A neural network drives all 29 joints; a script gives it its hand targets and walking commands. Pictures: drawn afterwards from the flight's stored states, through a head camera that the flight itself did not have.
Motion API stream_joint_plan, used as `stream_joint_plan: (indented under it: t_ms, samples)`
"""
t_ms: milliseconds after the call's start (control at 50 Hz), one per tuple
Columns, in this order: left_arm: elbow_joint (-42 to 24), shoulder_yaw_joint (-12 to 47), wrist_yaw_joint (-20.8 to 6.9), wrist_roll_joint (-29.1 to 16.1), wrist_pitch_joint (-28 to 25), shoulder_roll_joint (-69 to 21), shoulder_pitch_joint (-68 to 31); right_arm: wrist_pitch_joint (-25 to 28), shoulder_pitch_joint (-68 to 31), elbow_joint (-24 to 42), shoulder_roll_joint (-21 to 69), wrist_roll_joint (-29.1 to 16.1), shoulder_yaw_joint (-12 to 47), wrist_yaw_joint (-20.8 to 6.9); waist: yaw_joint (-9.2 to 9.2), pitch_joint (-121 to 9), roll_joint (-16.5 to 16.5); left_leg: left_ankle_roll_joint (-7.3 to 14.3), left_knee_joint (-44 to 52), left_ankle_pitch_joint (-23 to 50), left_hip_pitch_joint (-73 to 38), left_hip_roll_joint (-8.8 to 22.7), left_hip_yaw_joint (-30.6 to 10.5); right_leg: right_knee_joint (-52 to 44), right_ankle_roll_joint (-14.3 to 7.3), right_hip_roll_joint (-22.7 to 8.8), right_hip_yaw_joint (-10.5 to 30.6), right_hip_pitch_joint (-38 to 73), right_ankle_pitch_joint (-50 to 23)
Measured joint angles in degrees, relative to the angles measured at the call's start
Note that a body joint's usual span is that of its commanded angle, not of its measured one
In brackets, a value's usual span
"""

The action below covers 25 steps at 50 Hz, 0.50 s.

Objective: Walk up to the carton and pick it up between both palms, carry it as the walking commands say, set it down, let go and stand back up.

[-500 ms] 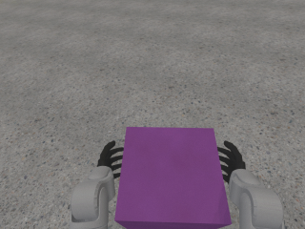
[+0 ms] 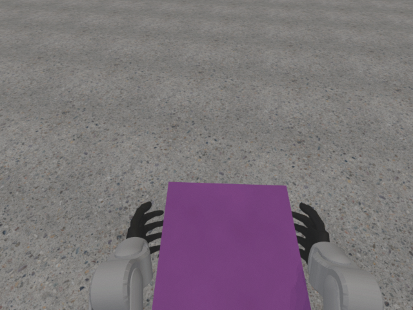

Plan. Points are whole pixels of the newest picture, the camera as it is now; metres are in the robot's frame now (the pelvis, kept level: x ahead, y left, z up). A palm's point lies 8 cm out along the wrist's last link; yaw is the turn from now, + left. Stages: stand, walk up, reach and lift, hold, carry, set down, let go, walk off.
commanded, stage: carry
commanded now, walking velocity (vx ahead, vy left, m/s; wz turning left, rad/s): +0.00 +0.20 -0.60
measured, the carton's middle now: (223, 261) +0.23 +0.02 +0.00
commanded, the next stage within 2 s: none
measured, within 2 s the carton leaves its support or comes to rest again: neither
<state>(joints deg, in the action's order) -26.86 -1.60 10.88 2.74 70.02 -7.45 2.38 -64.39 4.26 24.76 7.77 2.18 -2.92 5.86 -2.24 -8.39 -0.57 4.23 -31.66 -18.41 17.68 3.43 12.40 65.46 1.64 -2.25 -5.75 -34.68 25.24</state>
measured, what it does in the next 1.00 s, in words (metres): steps to the left, turning right: right foot, then left foot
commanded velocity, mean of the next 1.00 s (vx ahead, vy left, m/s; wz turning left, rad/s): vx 0.00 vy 0.20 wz -0.60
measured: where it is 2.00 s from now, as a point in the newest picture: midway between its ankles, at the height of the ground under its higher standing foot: outside the picture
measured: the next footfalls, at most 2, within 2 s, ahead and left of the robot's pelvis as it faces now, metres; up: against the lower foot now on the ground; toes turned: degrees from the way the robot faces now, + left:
right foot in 0.18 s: -0.01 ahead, -0.08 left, +0.00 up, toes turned -16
left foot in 0.52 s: +0.09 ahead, +0.22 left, +0.00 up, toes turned -13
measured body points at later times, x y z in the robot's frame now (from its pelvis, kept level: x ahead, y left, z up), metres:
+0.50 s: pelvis -0.01 +0.10 -0.01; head +0.02 +0.10 +0.44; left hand +0.27 +0.18 +0.06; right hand +0.20 -0.12 +0.07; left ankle +0.05 +0.23 -0.73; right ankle -0.05 -0.07 -0.74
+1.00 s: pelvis +0.00 +0.19 +0.00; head +0.01 +0.18 +0.45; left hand +0.30 +0.17 +0.06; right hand +0.11 -0.07 +0.05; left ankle +0.09 +0.31 -0.66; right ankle -0.06 +0.11 -0.74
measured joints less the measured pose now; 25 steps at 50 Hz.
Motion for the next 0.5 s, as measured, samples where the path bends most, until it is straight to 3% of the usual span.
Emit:
stream_joint_plan:
  t_ms: [80, 180, 200, 260, 340, 420, 500]
  samples:
    - [-0.8, 0.3, -0.1, -0.6, -1.1, 0.2, -2.5, 0.4, -1.1, 3.1, -0.1, 0.3, -0.5, 0.2, 0.85, 1.9, -1.0, 1.5, -1.0, -0.6, 1.4, -0.4, 4.4, -6.1, -0.5, -0.5, -1.4, 1.8, -1.3]
    - [-0.1, 0.0, -1.3, -1.0, -3.0, 0.1, -2.5, -0.8, -1.6, 5.0, -0.2, 0.9, -0.2, 1.1, 2.21, 0.6, -1.9, 2.5, -6.0, -4.0, 4.1, -0.5, 9.1, -24.5, -2.4, -0.8, -2.3, 11.0, -4.9]
    - [0.7, 0.1, -1.5, -1.0, -3.5, 0.1, -2.2, -0.9, -1.6, 4.8, -0.2, 0.8, -0.3, 1.2, 2.25, 0.2, -2.8, 2.3, -7.8, -5.1, 4.9, 0.4, 9.4, -26.8, -2.7, 0.0, -2.2, 12.1, -2.8]
    - [2.7, 0.0, -1.7, -0.6, -3.3, 0.1, -1.8, -1.3, -1.2, 2.7, -0.2, 0.4, -0.6, 1.5, 2.09, 0.8, -2.3, -3.4, -18.8, -9.8, 9.2, 0.1, 1.4, -26.6, -3.1, 0.5, -1.0, 12.2, -3.0]
    - [2.5, -1.1, -2.1, -0.5, -3.8, -0.2, 1.2, -2.1, -1.8, 0.8, -0.3, 0.5, 0.8, 1.8, 1.84, 2.2, 1.5, -5.8, -28.0, -8.5, 14.6, 0.8, -7.5, -29.9, -2.4, -0.2, 1.8, 13.7, -6.0]
    - [-1.4, -0.4, -1.3, -0.7, -4.6, -0.4, 2.6, -1.7, -3.1, 3.0, -0.4, -0.2, 0.6, 1.1, 1.52, 4.2, 3.6, -7.2, -23.1, -5.9, 16.0, 1.4, -10.4, -31.7, -0.5, -1.8, 5.1, 12.8, -8.3]
    - [-5.8, 0.7, 0.1, -0.3, -3.6, -0.2, 0.6, 1.2, -3.0, 5.1, -0.3, -1.3, -0.2, -0.1, 1.4, 4.1, 3.1, -7.5, -7.9, -0.8, 10.0, 0.0, -9.0, -29.8, 2.4, -3.1, 9.4, 9.2, -8.7]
